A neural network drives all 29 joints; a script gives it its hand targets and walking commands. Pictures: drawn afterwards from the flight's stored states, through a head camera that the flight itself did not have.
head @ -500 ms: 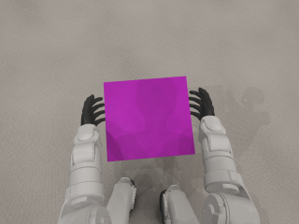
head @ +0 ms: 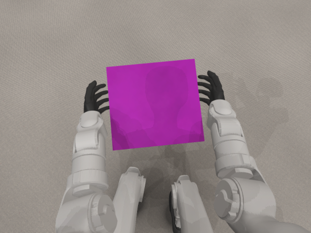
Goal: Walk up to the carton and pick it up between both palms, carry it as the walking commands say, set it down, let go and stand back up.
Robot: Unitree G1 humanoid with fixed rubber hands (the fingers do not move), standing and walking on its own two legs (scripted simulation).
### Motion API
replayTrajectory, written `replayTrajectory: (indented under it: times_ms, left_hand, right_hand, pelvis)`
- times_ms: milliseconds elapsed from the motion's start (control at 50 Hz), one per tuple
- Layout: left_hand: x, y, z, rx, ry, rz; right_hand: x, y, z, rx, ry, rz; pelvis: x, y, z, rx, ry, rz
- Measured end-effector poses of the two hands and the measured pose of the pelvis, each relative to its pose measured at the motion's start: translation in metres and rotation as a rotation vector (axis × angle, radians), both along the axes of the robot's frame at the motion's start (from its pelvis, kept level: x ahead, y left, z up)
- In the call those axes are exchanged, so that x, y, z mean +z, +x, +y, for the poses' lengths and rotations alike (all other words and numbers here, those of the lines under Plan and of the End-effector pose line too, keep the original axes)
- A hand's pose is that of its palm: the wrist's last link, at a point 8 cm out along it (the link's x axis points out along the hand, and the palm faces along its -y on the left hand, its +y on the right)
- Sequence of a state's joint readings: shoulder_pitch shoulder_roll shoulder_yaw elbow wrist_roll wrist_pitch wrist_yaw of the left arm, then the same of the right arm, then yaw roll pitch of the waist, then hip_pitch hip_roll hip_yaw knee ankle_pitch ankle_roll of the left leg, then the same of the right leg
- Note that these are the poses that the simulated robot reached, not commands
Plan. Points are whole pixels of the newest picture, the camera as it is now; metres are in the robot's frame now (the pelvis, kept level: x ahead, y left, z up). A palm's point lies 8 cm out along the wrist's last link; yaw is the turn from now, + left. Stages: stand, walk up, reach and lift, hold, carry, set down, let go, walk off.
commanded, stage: set down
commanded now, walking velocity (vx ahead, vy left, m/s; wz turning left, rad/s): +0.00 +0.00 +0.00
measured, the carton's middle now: (154, 108) +0.46 +0.04 -0.16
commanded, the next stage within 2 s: none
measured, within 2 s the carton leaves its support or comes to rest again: neither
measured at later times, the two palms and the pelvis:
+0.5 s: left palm (102, 114) +0.42 +0.20 -0.16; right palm (204, 103) +0.48 -0.11 -0.16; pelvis -0.02 +0.00 -0.07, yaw +0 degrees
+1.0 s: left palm (108, 115) +0.45 +0.20 -0.25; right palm (197, 105) +0.51 -0.11 -0.25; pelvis -0.03 +0.00 -0.13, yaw -1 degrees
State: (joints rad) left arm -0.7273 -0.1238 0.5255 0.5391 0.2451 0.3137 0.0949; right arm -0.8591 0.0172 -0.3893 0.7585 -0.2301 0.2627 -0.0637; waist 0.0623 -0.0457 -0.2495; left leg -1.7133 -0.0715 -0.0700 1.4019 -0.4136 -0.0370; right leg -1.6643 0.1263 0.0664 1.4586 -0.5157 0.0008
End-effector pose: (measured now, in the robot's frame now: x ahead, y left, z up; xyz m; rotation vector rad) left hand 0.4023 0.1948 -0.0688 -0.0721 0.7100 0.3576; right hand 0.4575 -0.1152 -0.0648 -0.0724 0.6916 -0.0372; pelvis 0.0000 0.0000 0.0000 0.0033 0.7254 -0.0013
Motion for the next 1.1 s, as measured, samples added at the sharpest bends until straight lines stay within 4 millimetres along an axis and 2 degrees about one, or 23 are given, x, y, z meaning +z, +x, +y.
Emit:
replayTrajectory:
  times_ms: [640, 1100]
  left_hand:
    - [-0.114, 0.027, 0.003, 0.009, 0.012, 0.001]
    - [-0.195, 0.047, 0.008, 0.001, 0.011, 0.009]
  right_hand:
    - [-0.115, 0.033, 0.006, 0.017, -0.028, 0.0]
    - [-0.199, 0.055, 0.009, 0.041, -0.035, 0.014]
  pelvis:
    - [-0.089, -0.021, -0.003, -0.016, 0.008, 0.075]
    - [-0.146, -0.033, -0.001, -0.023, 0.014, 0.093]
